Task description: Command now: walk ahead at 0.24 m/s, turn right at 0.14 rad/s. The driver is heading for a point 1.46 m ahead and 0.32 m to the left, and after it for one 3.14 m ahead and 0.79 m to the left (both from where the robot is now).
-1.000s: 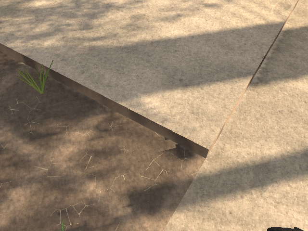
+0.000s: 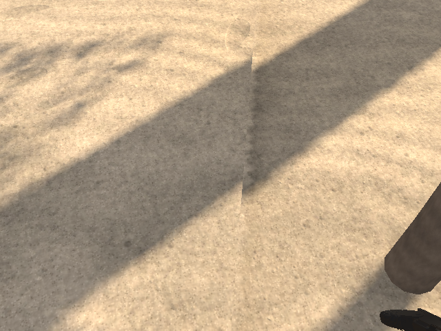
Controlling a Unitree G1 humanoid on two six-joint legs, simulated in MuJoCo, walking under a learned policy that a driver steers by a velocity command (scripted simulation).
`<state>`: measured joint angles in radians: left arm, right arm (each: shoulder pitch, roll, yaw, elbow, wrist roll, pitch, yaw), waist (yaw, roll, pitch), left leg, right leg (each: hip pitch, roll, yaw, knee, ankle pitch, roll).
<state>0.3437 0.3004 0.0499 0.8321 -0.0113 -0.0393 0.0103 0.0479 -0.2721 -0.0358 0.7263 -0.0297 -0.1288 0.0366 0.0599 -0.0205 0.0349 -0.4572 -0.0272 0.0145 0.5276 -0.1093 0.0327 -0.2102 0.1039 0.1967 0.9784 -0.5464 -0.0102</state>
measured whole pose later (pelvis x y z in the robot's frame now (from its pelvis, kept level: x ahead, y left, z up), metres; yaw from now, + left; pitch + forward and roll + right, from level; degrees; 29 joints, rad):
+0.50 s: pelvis +0.10 +0.00 +0.01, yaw +0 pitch -1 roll +1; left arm 0.21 0.20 0.03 0.90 0.00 -0.02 0.02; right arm 0.22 -0.22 -0.01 0.96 -0.02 0.00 -0.02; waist -0.02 0.01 0.02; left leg -0.21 -0.02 0.01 0.49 -0.26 0.01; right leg -0.24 0.00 0.01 0.53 -0.27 -0.01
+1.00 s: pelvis +0.25 +0.03 +0.02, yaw +0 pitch +1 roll +0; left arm 0.16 0.22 0.05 0.93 0.05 -0.02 -0.04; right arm 0.50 -0.17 -0.03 1.09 -0.03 -0.08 -0.01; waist -0.03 -0.03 0.01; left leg 0.00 -0.04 0.03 0.25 -0.26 0.06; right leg -0.65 -0.07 -0.06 1.17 -0.25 -0.04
